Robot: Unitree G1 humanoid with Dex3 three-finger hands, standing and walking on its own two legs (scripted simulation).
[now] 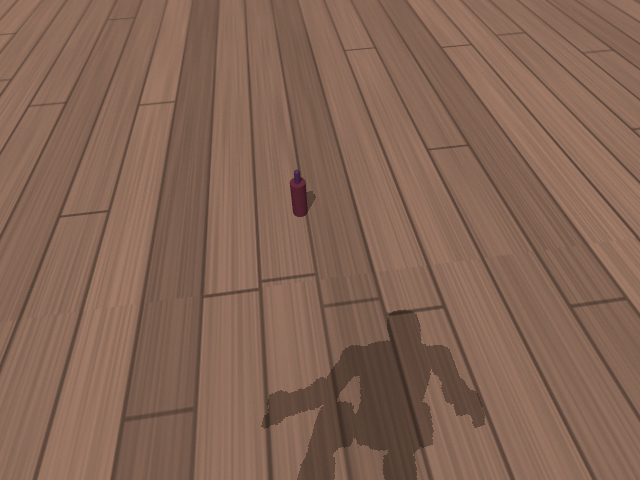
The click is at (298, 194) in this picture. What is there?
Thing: necked bottle
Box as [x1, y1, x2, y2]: [290, 170, 307, 216]
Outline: 295,170 294,177 290,180 293,213 295,215 302,216 307,212 305,181 303,178 299,176 299,171
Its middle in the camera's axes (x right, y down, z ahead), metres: -0.09 -0.20 +1.63
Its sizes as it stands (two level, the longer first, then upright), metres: 0.065 0.065 0.238
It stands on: the floor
